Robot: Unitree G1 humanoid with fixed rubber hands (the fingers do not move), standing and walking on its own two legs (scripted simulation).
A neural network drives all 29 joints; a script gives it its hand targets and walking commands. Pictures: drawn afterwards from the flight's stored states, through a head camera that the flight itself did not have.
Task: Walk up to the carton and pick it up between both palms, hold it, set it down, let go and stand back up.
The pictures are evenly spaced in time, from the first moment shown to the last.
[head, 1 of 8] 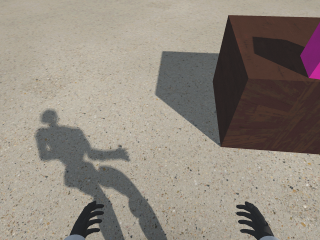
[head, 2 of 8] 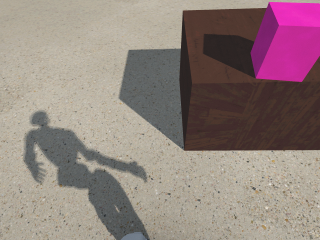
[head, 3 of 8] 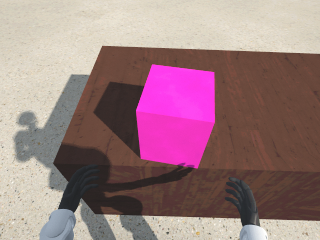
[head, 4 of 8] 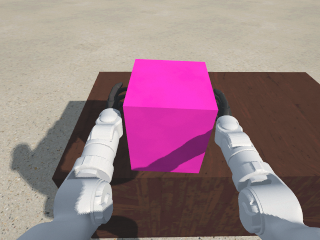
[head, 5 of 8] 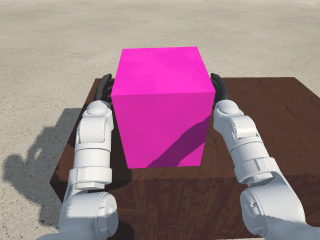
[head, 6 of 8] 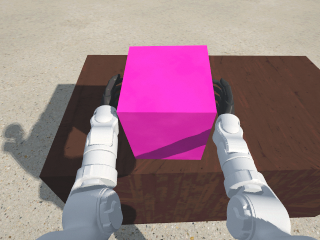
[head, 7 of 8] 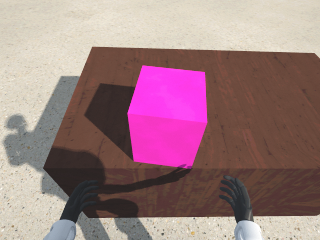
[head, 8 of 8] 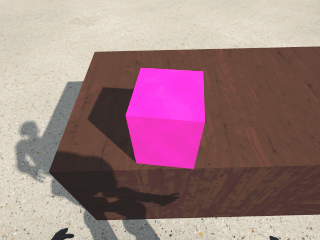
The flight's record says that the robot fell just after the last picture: no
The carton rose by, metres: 0.21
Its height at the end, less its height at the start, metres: +0.00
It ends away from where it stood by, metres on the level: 0.00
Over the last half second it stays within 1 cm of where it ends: yes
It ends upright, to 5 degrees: yes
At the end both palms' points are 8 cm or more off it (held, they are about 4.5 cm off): yes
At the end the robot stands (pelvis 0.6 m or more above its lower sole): yes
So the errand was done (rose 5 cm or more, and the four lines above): yes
